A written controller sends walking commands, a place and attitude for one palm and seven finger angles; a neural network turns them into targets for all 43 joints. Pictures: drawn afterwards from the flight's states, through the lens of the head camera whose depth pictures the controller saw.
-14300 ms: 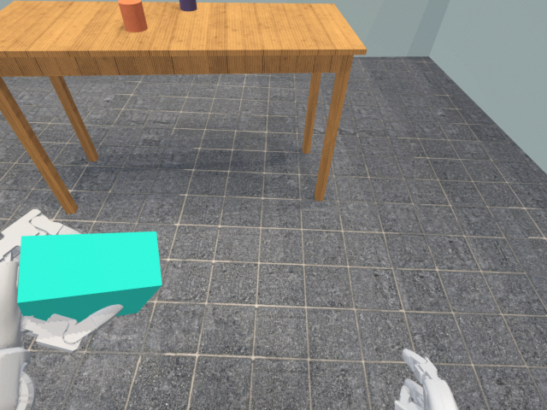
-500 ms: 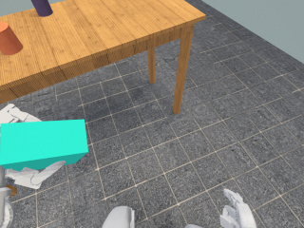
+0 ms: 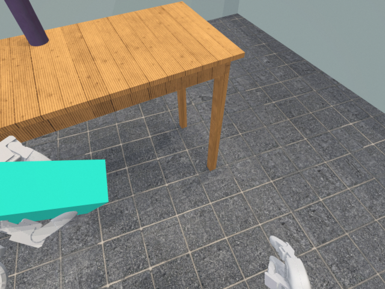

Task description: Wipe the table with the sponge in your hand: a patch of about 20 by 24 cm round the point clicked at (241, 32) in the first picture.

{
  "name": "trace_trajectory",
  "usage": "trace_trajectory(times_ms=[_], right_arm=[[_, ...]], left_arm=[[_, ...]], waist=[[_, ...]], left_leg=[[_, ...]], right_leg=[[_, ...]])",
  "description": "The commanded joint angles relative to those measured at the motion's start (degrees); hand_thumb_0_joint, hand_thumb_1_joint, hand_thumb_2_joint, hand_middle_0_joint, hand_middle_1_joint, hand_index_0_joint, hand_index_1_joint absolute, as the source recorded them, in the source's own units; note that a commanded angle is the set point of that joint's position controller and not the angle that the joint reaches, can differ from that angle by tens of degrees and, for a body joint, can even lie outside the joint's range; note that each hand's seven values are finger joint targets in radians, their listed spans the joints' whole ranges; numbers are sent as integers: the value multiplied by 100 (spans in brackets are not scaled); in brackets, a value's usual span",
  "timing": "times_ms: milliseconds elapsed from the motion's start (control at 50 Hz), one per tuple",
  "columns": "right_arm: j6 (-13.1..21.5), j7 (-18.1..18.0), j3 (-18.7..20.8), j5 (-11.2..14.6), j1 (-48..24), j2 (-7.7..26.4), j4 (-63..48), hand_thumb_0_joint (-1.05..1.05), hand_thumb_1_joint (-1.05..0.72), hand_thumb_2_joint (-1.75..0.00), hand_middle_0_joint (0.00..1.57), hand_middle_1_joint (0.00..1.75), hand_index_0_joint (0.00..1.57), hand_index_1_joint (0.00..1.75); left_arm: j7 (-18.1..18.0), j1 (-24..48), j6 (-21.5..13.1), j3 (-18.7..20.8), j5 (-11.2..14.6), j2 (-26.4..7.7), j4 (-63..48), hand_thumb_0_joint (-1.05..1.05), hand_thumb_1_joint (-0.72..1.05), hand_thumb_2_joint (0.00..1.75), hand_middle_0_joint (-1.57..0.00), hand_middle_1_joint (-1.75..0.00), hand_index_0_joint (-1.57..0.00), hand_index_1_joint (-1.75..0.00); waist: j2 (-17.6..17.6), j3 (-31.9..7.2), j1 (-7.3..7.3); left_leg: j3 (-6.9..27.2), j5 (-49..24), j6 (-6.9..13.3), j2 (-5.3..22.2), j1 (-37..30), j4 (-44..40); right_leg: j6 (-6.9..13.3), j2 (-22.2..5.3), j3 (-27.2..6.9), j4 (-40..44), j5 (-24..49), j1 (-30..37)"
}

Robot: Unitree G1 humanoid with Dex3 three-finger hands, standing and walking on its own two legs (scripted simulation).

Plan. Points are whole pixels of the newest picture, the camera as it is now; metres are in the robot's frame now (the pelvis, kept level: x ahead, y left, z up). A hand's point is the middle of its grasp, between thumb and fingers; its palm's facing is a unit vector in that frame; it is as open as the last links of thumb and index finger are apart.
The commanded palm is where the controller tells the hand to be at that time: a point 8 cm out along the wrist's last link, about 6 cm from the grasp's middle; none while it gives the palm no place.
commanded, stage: take the last steps up to it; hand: left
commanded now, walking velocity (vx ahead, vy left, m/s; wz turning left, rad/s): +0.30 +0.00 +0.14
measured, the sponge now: (67, 192) +0.23 +0.21 +0.16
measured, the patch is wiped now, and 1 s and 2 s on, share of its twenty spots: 0.00 0.00 0.00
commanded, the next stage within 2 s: come to a stop and stand still in 1.78 s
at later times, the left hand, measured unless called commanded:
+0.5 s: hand (86, 139) +0.31 +0.20 +0.18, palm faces +0.45 -0.79 -0.42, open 9.9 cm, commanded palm +0.24 +0.24 +0.18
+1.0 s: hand (127, 106) +0.39 +0.15 +0.18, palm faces +0.46 -0.78 -0.43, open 9.9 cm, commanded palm +0.33 +0.20 +0.18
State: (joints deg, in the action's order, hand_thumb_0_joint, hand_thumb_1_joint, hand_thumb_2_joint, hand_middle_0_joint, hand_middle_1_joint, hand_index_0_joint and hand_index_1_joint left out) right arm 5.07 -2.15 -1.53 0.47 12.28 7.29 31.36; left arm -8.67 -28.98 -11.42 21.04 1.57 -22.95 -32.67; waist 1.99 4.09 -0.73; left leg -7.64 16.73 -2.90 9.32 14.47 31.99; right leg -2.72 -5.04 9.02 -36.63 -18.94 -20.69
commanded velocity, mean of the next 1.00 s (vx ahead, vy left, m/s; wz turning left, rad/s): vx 0.30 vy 0.03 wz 0.08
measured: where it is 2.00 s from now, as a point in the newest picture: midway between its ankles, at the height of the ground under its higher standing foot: (218, 253)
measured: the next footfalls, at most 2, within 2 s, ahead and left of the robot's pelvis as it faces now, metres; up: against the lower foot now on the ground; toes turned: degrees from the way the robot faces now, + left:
right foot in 0.02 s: +0.09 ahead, -0.14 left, +0.00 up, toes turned -10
left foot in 0.34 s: +0.16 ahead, +0.08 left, +0.00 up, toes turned +14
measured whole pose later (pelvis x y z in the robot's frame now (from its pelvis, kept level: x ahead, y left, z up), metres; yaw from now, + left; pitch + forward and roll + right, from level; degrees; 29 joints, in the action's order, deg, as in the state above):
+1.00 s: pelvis +0.20 -0.10 +0.00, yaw +6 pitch -1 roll +2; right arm 3.6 -3.6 2.7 0.0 12.5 14.5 32.6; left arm -9.8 -28.8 -12.4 20.0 0.9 -21.5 -33.0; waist -2.1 5.3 -0.3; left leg -9.7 14.1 0.2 2.4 18.5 30.9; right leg 1.4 -4.4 10.5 -31.2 -19.8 -10.3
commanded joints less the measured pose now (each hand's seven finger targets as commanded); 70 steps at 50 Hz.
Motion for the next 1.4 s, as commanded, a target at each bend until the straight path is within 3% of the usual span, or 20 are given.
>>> trace_trajectory(times_ms=[0, 40, 140, 280, 300, 340, 360, 460, 580, 600, 640, 780, 960, 1000, 1020, 1060, 1140, 1260, 1320, 1380], right_arm=[[134, -141, 341, 77, -492, 718, -671, 0, -90, -90, 20, 30, 20, 30], [227, -109, 376, 50, -696, 932, -545, 0, -90, -90, 20, 30, 20, 30], [-20, -74, 332, 7, -796, 872, -407, 0, -90, -90, 20, 30, 20, 30], [-14, -150, 485, -13, -437, 959, -683, 0, -90, -90, 20, 30, 20, 30], [1, -185, 531, 2, -368, 1058, -728, 0, -90, -90, 20, 30, 20, 30], [43, -157, 557, 22, -414, 1198, -787, 0, -90, -90, 20, 30, 20, 30], [83, -163, 498, -27, -547, 1150, -679, 0, -90, -90, 20, 30, 20, 30], [262, -76, 521, 45, -440, 1085, -586, 0, -90, -90, 20, 30, 20, 30], [301, -167, 451, 44, -396, 1032, -572, 0, -90, -90, 20, 30, 20, 30], [274, -191, 439, 54, -434, 973, -529, 0, -90, -90, 20, 30, 20, 30], [250, -189, 344, 35, -680, 821, -620, 0, -90, -90, 20, 30, 20, 30], [79, -126, 346, -10, -731, 854, -377, 0, -90, -90, 20, 30, 20, 30], [115, -201, 542, -20, -335, 1025, -691, 0, -90, -90, 20, 30, 20, 30], [153, -185, 599, 29, -293, 1190, -754, 0, -90, -90, 20, 30, 20, 30], [196, -177, 521, 2, -364, 1109, -720, 0, -90, -90, 20, 30, 20, 30], [212, -160, 540, 35, -443, 1072, -602, 0, -90, -90, 20, 30, 20, 30], [358, -104, 509, 37, -389, 1046, -538, 0, -90, -90, 20, 30, 20, 30], [336, -204, 457, 45, -408, 1027, -434, 0, -90, -90, 20, 30, 20, 30], [277, -166, 426, 29, -588, 956, -467, 0, -90, -90, 20, 30, 20, 30], [179, -124, 331, 2, -719, 895, -276, 0, -90, -90, 20, 30, 20, 30]], left_arm=[[-160, 872, -154, 609, -21, -982, -781, 0, 10, 130, -120, -160, -120, -160], [-165, 1034, -200, 835, 70, -1141, -849, 0, 10, 130, -120, -160, -120, -160], [-155, 383, -345, 875, 33, -862, -1044, 0, 10, 130, -120, -160, -120, -160], [-313, 205, -324, 684, 60, -697, -1285, 0, 10, 130, -120, -160, -120, -160], [-300, 376, -360, 594, 46, -675, -1375, 0, 10, 130, -120, -160, -120, -160], [-304, 672, -476, 557, 24, -721, -1356, 0, 10, 130, -120, -160, -120, -160], [-241, 634, -467, 714, -34, -979, -1023, 0, 10, 130, -120, -160, -120, -160], [-116, 240, -461, 597, 33, -666, -1496, 0, 10, 130, -120, -160, -120, -160], [-131, 515, -330, 535, 19, -594, -793, 0, 10, 130, -120, -160, -120, -160], [-140, 674, -305, 551, -3, -674, -650, 0, 10, 130, -120, -160, -120, -160], [-193, 894, -218, 823, 13, -1097, -482, 0, 10, 130, -120, -160, -120, -160], [-105, 558, -504, 682, 0, -747, -801, 0, 10, 130, -120, -160, -120, -160], [-294, 680, -444, 673, 14, -856, -1230, 0, 10, 130, -120, -160, -120, -160], [-290, 806, -530, 559, 33, -750, -1329, 0, 10, 130, -120, -160, -120, -160], [-260, 660, -549, 642, 7, -875, -816, 0, 10, 130, -120, -160, -120, -160], [-185, 781, -516, 780, 15, -1040, -952, 0, 10, 130, -120, -160, -120, -160], [-107, 229, -529, 639, 46, -724, -1319, 0, 10, 130, -120, -160, -120, -160], [-128, 560, -390, 594, 12, -634, -494, 0, 10, 130, -120, -160, -120, -160], [-166, 1030, -295, 813, 46, -1061, -346, 0, 10, 130, -120, -160, -120, -160], [-100, 1055, -456, 871, 33, -1071, -675, 0, 10, 130, -120, -160, -120, -160]], waist=[[-1889, -902, 0], [-1905, -798, -37], [-925, -820, 32], [-569, -1211, 55], [-61, -1236, 131], [1568, -1116, 126], [1569, -1035, 127], [1187, -920, 32], [701, -920, 29], [122, -884, 27], [-2246, -793, -140], [-890, -920, 62], [-227, -1053, 57], [1591, -1203, 119], [1497, -1044, 127], [1025, -746, 152], [1140, -900, 28], [416, -924, 6], [-2122, -752, -103], [-958, -627, 4]], left_leg=[[-315, 1640, 287, -591, 2014, 2558], [679, 1492, 195, -439, 2487, 4049], [361, 684, 135, -259, 1732, 2503], [-373, -525, 270, -662, -254, -626], [128, -618, 483, -344, -975, -837], [3054, -1956, 1571, 1515, -1737, -1445], [3336, -1024, 1765, 1771, -1363, -1626], [1234, -1267, 1323, 920, -606, -1444], [377, 173, 777, 420, 166, -526], [193, 669, 631, 167, 541, 240], [126, 1871, 267, -775, 2396, 3057], [400, 428, 139, -370, 1818, 2287], [-171, -538, 408, -640, -653, -752], [2525, -1695, 1347, 1105, -2094, -1260], [3306, -1146, 1726, 1505, -1600, -1615], [2955, -691, 1902, 1425, -1114, -1628], [1289, -1245, 1397, 702, -463, -1525], [518, 301, 796, 272, 422, -371], [432, 1530, 248, -723, 2269, 3030], [800, 711, 98, -478, 2387, 3682]], right_leg=[[852, -1429, -2338, 1890, 447, 2124], [1356, -2054, -3276, 2375, -151, 1771], [1178, -1559, -1106, 1864, 1971, 1509], [745, -1017, -537, 764, 1560, 1470], [554, -764, -431, -62, 1291, 832], [176, 263, -329, -2316, -1719, -1118], [204, 27, -771, -3014, -1637, -1412], [82, -121, -399, -1840, -561, -883], [45, 361, 335, 656, 152, 1045], [177, 59, -129, 1125, 90, 1391], [1232, -1978, -3461, 2256, 101, 1936], [1087, -1456, -1081, 1770, 2826, 1870], [741, -924, -790, 640, 1233, 1145], [235, 172, -214, -1704, -1224, -877], [272, 246, -607, -2686, -1777, -1184], [192, -100, -968, -3068, -1248, -1624], [108, -81, -422, -1717, -455, -666], [95, 225, 59, 878, 103, 1319], [1240, -2130, -3650, 2378, -160, 1751], [1244, -1850, -2391, 2022, 1685, 1749]])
